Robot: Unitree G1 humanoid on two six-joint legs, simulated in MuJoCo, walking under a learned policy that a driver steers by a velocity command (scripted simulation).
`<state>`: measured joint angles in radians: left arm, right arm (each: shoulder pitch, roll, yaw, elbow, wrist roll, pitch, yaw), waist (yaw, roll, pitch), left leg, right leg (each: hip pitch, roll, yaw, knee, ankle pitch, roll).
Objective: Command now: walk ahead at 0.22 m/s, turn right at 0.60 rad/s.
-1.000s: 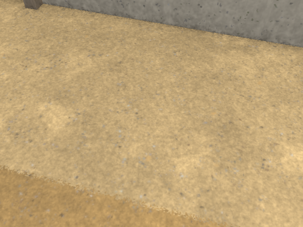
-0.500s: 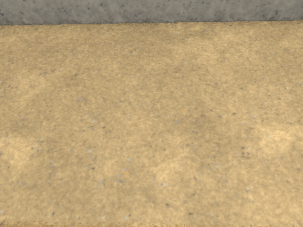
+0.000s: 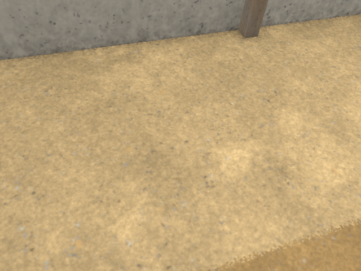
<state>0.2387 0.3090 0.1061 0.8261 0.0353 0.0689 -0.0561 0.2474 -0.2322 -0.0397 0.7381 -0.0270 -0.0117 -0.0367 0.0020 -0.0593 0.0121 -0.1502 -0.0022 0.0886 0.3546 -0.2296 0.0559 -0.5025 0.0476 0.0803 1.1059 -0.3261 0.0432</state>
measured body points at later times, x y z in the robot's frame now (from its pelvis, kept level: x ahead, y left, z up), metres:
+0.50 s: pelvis +0.13 -0.09 +0.00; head +0.16 -0.13 +0.44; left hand +0.33 +0.11 -0.11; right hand +0.09 -0.35 -0.15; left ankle +0.10 +0.06 -0.67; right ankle +0.12 -0.16 -0.75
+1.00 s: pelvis +0.21 -0.09 -0.02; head +0.25 -0.08 +0.42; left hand +0.28 +0.17 -0.16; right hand +0.34 -0.36 -0.13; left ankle +0.24 -0.03 -0.75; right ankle +0.13 -0.18 -0.69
